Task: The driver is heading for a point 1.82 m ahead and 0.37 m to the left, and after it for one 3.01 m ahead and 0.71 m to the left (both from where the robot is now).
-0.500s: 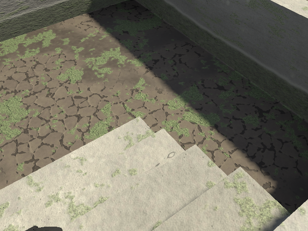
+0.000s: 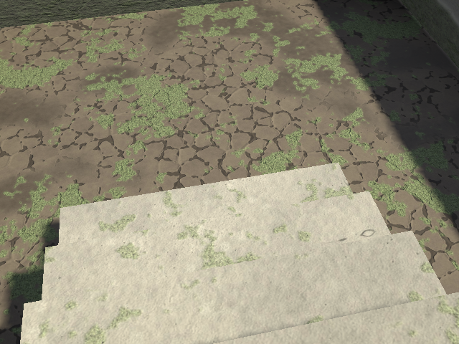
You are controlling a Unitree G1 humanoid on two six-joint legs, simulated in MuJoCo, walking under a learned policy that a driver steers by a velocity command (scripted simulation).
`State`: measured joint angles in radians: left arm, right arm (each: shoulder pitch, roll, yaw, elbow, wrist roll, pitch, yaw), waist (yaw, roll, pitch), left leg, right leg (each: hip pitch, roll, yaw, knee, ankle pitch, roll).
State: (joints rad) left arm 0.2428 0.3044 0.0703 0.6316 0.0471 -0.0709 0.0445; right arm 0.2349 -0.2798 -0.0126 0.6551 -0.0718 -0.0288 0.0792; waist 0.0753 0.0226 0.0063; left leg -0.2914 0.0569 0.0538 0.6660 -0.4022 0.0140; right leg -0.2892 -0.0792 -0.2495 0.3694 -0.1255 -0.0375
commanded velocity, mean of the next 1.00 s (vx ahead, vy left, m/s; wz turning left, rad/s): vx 0.41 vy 0.00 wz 0.45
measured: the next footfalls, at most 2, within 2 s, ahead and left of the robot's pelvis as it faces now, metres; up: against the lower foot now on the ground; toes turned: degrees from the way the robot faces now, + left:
left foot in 0.04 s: -0.02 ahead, +0.12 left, +0.00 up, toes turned +5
right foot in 0.48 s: +0.14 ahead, -0.05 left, +0.00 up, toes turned +18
